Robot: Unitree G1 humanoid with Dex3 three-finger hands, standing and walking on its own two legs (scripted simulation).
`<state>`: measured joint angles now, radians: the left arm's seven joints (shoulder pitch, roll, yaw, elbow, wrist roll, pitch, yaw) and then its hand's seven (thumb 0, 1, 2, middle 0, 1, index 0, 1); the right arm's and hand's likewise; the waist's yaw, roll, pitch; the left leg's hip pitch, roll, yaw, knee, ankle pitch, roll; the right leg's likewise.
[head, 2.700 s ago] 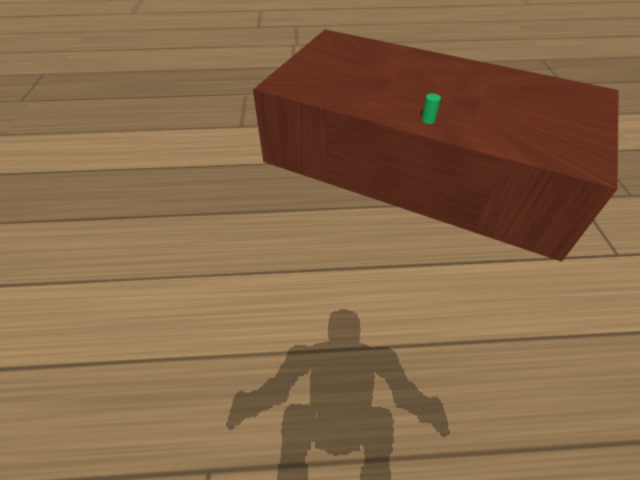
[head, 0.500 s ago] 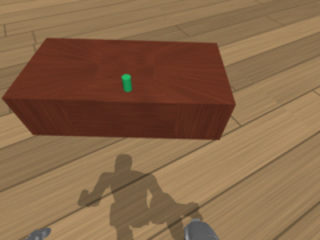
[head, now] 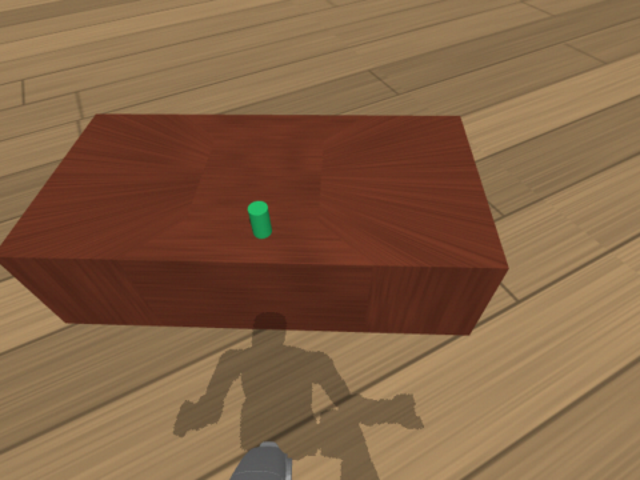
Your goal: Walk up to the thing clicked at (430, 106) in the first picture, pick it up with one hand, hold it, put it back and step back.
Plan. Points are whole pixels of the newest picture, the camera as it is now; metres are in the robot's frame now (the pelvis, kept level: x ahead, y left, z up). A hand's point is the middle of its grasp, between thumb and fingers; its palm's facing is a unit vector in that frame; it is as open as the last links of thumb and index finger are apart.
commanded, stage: walk up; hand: left
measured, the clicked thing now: (260, 220) +0.78 +0.25 -0.33
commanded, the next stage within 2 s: none
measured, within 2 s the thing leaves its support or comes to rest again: neither
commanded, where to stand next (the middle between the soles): +0.36 +0.04 m, yaw +0 degrees
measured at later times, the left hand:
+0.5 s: hand (138, 383) +0.26 +0.32 -0.13, palm faces -0.11 -0.92 -0.39, open 7.3 cm
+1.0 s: hand (156, 336) +0.35 +0.34 -0.17, palm faces +0.01 -0.93 -0.37, open 7.4 cm
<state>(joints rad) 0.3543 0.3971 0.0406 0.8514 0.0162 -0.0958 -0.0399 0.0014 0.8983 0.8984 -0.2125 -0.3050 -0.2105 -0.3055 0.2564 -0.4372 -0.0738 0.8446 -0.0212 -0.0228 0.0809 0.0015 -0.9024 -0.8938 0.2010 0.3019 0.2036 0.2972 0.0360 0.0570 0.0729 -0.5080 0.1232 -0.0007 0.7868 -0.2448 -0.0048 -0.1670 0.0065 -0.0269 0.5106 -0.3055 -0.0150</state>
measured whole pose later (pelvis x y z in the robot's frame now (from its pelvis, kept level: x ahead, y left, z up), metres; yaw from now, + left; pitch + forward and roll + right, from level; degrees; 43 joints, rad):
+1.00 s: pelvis +0.29 +0.06 -0.02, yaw +0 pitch -4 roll +0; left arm 0.23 0.41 0.03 0.89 0.00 -0.02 0.00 0.00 0.90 0.90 -0.21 -0.30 -0.21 -0.30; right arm 0.21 -0.39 -0.05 0.91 -0.01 -0.04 0.02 0.00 -0.90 -0.89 0.20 0.30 0.20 0.30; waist 0.04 -0.03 0.13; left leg -0.39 0.02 0.03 0.66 -0.21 0.00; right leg -0.28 -0.08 -0.03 0.77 -0.44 -0.01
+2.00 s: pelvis +0.32 +0.06 +0.01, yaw -1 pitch -2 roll -1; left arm 0.05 0.35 0.01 1.14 0.01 0.00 -0.02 0.00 0.90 0.90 -0.21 -0.30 -0.21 -0.30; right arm 0.07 -0.34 0.00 1.16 -0.01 -0.02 0.01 0.00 -0.90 -0.89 0.20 0.30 0.20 0.30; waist -0.02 -0.01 0.06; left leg -0.23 0.04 0.02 0.37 -0.10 -0.02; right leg -0.06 -0.03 -0.02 0.34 -0.24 0.03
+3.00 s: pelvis +0.33 +0.06 +0.01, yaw -1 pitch -2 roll +0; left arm 0.12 0.35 0.01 1.12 0.02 -0.01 -0.01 0.00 0.90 0.90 -0.21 -0.30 -0.21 -0.30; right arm 0.08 -0.34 -0.01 1.15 0.00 0.00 0.01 0.00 -0.90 -0.89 0.20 0.30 0.20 0.30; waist 0.00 -0.01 0.05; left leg -0.19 0.03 0.03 0.36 -0.12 -0.01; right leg -0.02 -0.04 -0.01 0.31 -0.25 0.04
